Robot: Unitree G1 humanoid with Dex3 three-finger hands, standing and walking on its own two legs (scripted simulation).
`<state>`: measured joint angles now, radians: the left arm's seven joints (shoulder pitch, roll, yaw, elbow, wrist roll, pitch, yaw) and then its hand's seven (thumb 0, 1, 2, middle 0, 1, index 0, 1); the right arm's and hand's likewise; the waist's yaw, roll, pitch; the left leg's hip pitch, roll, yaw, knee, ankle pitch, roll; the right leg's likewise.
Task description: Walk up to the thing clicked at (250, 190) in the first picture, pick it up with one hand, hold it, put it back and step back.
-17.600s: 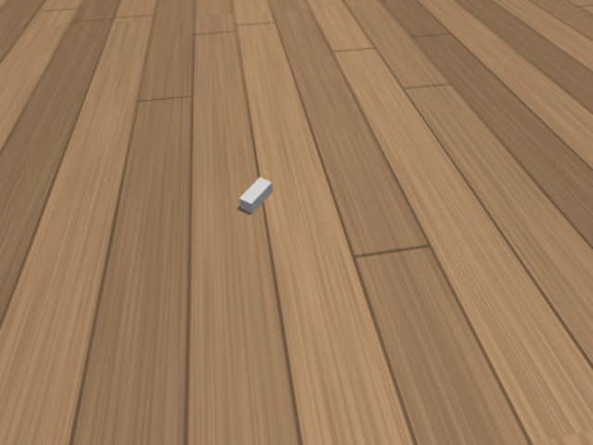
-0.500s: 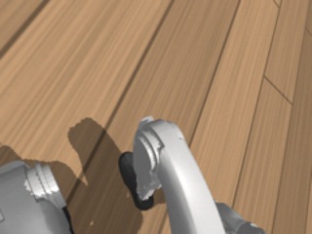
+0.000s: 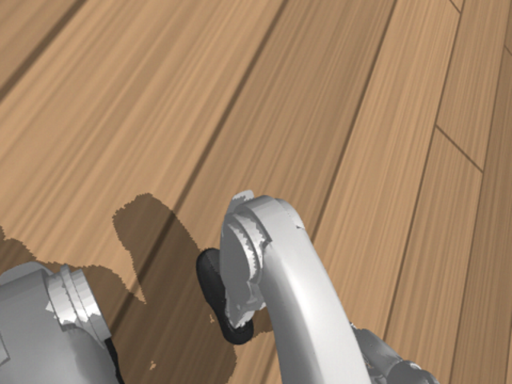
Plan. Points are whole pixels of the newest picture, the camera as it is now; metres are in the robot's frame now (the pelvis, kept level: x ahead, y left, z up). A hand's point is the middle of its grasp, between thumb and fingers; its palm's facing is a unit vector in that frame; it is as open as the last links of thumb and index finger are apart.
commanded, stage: settle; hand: left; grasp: from above
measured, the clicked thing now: out of the picture +0.46 +0.33 -0.27
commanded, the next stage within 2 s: lift in 0.88 s
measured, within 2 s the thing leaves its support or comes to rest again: leaves its support in 0.22 s
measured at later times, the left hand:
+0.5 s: hand out of the picture +0.45 +0.35 -0.17, palm faces -0.41 -0.08 -0.91, open 9.8 cm
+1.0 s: hand out of the picture +0.44 +0.35 -0.11, palm faces -0.45 -0.06 -0.89, open 9.8 cm
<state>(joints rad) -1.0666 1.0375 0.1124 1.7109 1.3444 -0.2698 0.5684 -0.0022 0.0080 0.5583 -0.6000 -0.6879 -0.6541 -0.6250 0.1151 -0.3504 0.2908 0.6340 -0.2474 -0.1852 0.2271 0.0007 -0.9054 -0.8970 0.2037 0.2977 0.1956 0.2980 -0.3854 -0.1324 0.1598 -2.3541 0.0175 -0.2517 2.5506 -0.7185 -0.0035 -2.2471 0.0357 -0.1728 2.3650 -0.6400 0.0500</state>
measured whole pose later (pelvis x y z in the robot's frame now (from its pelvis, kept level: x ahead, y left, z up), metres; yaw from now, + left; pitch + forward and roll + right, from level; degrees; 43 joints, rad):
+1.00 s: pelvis -0.01 +0.00 +0.04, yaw +6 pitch +34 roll -10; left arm -0.99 0.80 0.03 1.32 1.26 -0.22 0.25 0.00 0.00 0.48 -0.72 -0.55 -0.76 -0.51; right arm 0.20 -0.31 0.10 0.66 -0.11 -0.01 0.15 0.00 -0.90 -0.89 0.20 0.30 0.20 0.30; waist -0.26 0.00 -0.04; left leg -2.32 0.00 -0.14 2.37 -0.65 0.01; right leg -2.23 -0.01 -0.09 2.26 -0.63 0.03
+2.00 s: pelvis +0.01 +0.00 +0.28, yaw +12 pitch +24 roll -4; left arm -0.42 0.54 -0.10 0.73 1.00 -0.08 0.03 0.00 0.00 0.47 -0.72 -0.55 -0.76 -0.50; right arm 0.18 -0.24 -0.01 0.68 0.04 0.04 -0.03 0.01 -0.90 -0.89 0.21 0.30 0.20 0.30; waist -0.09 0.04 -0.17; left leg -1.42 0.03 -0.05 1.57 -0.57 0.01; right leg -1.38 -0.01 -0.03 1.51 -0.54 0.03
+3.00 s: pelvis +0.08 +0.01 +0.45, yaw +12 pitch +8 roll -1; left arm -0.31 0.41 -0.21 0.79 1.03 -0.03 0.07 0.00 0.01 0.47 -0.72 -0.55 -0.76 -0.50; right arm 0.25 -0.25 -0.05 0.72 0.05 0.03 -0.04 0.01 -0.90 -0.89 0.20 0.30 0.20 0.30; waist -0.04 0.03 -0.08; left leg -0.51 0.02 0.03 0.73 -0.36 0.01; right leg -0.51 -0.01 0.02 0.71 -0.33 0.02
